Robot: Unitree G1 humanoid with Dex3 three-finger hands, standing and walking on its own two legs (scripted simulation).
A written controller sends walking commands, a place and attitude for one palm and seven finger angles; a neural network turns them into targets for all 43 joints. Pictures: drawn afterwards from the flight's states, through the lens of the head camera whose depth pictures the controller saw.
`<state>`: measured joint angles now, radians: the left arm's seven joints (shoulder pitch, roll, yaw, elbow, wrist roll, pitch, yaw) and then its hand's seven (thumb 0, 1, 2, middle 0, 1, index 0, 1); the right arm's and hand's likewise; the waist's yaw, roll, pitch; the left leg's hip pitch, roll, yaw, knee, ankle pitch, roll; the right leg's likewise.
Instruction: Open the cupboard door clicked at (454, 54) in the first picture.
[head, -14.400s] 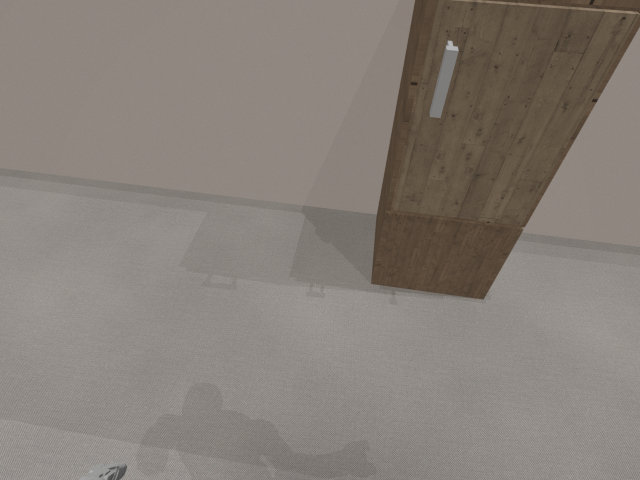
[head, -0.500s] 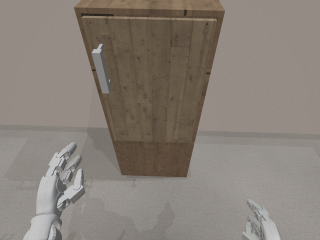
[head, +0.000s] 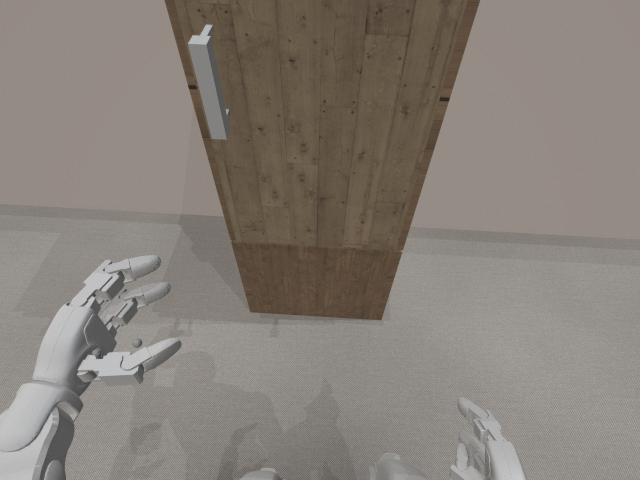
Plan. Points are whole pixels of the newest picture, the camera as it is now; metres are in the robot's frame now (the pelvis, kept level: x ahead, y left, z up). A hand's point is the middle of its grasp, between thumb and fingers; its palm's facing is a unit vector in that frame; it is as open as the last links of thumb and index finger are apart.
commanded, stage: raise the hand with hooked fingers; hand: left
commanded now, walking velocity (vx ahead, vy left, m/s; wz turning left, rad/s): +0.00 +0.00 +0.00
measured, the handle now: (214, 84) +0.64 +0.20 +0.15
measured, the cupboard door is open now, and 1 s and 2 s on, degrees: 0 0 0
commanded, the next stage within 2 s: move the hooked fingers beside the handle in 1.34 s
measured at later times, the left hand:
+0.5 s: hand (67, 279) +0.29 +0.28 +0.13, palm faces +0.05 -1.00 -0.07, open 13.4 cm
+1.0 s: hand (66, 219) +0.34 +0.28 +0.17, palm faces +0.01 -1.00 -0.04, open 14.0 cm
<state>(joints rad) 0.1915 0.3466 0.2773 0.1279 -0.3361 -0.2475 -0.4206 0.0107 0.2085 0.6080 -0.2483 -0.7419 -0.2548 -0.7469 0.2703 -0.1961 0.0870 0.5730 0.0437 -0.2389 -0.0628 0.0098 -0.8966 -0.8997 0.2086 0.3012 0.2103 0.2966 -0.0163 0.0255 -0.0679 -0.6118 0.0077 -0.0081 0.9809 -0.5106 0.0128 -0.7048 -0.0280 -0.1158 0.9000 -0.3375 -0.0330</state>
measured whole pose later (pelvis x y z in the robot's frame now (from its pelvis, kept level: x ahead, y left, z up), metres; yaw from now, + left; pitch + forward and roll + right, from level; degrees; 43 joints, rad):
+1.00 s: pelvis +0.03 +0.00 +0.04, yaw -1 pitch +3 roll -1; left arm -0.16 0.47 0.45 0.37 -0.34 -0.03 -0.51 -0.01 -0.50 0.30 -0.30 -1.20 -0.30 -1.20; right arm 0.28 -0.29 0.07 0.59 0.06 -0.22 -0.10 0.01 -0.90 -0.90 0.21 0.30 0.21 0.30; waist 0.02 0.04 -0.03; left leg -0.28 0.00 0.01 0.63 -0.39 0.02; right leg -0.39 -0.02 -0.10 0.60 -0.25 -0.02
